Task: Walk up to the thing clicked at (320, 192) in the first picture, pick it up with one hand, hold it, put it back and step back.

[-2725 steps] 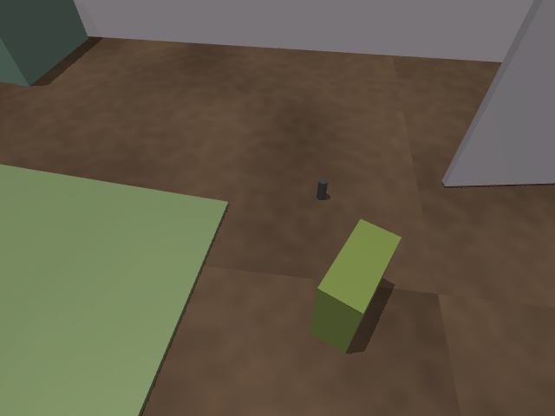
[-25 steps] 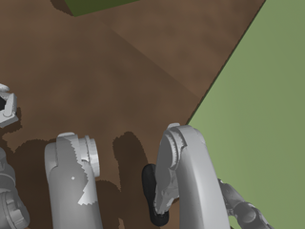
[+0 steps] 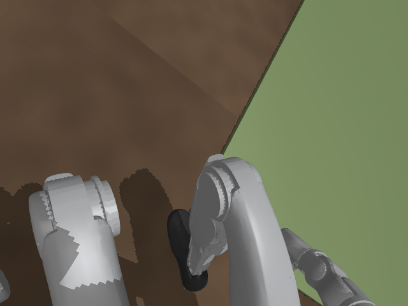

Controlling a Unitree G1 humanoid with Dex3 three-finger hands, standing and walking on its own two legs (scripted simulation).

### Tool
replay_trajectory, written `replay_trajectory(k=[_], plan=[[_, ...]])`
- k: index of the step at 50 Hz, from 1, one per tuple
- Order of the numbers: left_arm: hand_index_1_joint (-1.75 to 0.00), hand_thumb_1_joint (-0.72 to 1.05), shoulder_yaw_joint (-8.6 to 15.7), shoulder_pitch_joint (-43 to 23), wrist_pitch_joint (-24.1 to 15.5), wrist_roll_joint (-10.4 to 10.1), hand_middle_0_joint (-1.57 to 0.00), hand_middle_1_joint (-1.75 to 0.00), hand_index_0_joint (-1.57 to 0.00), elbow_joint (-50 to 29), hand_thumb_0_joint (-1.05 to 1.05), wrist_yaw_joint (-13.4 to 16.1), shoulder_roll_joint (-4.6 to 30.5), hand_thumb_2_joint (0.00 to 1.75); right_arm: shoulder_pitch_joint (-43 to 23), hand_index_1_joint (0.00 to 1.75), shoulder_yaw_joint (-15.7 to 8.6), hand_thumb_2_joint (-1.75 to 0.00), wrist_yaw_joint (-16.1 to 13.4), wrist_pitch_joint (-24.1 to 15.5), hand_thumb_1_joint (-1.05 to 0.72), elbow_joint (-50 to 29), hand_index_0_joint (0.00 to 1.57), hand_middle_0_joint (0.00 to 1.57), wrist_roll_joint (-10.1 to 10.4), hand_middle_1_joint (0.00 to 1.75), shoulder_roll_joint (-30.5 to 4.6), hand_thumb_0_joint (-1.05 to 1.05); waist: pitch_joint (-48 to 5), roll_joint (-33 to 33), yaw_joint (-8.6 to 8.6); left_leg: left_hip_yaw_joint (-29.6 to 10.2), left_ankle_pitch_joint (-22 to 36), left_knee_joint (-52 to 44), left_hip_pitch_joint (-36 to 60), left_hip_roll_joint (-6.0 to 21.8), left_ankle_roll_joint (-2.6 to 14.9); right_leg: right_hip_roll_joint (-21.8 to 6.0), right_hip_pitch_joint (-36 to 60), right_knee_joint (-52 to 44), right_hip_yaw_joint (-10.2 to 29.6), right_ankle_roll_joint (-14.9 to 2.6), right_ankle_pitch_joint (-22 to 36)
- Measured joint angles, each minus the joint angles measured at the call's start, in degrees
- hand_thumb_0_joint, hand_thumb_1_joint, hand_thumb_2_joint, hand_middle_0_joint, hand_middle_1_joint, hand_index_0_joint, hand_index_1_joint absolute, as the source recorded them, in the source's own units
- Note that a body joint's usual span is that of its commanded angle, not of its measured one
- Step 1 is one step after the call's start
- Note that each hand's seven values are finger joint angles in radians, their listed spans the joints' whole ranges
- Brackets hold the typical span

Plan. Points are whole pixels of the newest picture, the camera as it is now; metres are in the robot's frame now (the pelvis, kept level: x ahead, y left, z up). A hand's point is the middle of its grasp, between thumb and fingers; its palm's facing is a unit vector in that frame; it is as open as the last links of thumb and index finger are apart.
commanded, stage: lower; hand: left
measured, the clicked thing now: out of the picture +0.39 +0.33 -0.18
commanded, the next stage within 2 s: loosen in 0.80 s
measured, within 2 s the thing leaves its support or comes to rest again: rests again in 0.64 s
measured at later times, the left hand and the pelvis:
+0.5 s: hand out of the picture +0.40 +0.31 -0.19, palm faces +0.45 -0.89 -0.02, open 5.4 cm; pelvis -0.01 +0.01 +0.00, yaw -2 degrees
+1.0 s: hand out of the picture +0.39 +0.31 -0.21, palm faces +0.46 -0.89 -0.02, open 5.4 cm; pelvis -0.01 +0.01 -0.01, yaw -3 degrees
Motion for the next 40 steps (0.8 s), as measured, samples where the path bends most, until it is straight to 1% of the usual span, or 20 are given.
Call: replay_trajectory(k=[4,11,14,20,26,32,40], plan=[[-1.07,0.17,0.36,-0.06,-0.99,-0.14,-0.94,-1.12,-1.02,1.24,0.03,1.34,0.23,1.06,-0.74,0.30,1.24,-0.90,0.09,-0.04,-0.91,-0.63,0.20,0.20,-0.45,0.30,-0.06,0.00,0.85,-0.74,-0.18,-0.66,0.08,0.42,0.40,0.07,0.06,0.30,0.52,-0.11,-0.46,0.21,0.42],[-1.07,0.17,1.11,0.05,-2.63,1.32,-0.94,-1.12,-1.02,2.58,0.03,3.54,2.17,1.06,-1.68,0.30,3.41,-0.90,0.07,0.15,-0.91,-1.63,0.20,0.21,-1.62,0.30,0.06,0.00,2.33,-2.68,-0.49,-1.82,0.30,1.23,1.08,0.15,0.07,0.80,1.35,-0.19,-1.28,0.37,1.25],[-1.07,0.17,1.07,0.05,-3.10,1.59,-0.94,-1.12,-1.02,3.00,0.03,4.37,3.07,1.06,-1.79,0.30,4.04,-0.90,0.09,0.21,-0.91,-1.99,0.20,0.21,-2.00,0.30,-0.09,0.00,2.76,-3.11,-0.42,-2.23,0.37,1.51,1.19,0.22,0.18,1.03,1.58,-0.30,-1.58,0.35,1.54],[-1.07,0.17,0.24,0.15,-3.69,1.62,-0.94,-1.12,-1.02,4.20,0.03,5.47,4.40,1.06,-1.93,0.30,4.96,-0.90,0.22,0.23,-0.90,-2.42,0.20,0.21,-2.41,0.30,-0.51,0.00,3.45,-3.24,-0.43,-2.71,0.32,1.79,1.45,0.36,0.52,1.34,2.15,-0.62,-1.94,0.56,1.74],[-1.07,0.17,-0.64,0.38,-4.27,1.29,-0.94,-1.12,-1.02,4.97,0.03,6.03,4.75,1.06,-2.24,0.30,5.84,-0.90,0.27,0.06,-0.90,-2.85,0.20,0.21,-2.53,0.30,-0.71,0.00,3.93,-3.59,-0.46,-3.20,0.06,1.99,1.74,0.61,0.73,1.69,2.49,-0.93,-2.28,0.86,1.91],[-1.07,0.17,0.04,0.64,-5.15,1.28,-0.94,-1.12,-1.02,5.69,0.03,6.95,5.08,1.06,-2.90,0.30,6.81,-0.90,0.15,0.04,-0.90,-3.33,0.20,0.21,-2.88,0.30,-0.58,0.00,4.41,-4.60,-0.68,-4.02,-0.25,2.42,2.23,0.67,0.54,1.97,2.90,-0.99,-2.80,1.03,2.09],[-1.07,0.17,0.56,1.03,-5.74,2.16,-0.94,-1.12,-1.02,5.67,0.03,7.75,6.47,1.06,-3.39,0.30,7.35,-0.90,-0.08,0.18,-0.90,-4.00,0.20,0.21,-3.42,0.30,-0.71,0.00,5.45,-5.48,-0.42,-4.62,-0.09,2.85,2.48,0.76,0.64,2.26,3.28,-1.09,-3.26,0.74,2.57]])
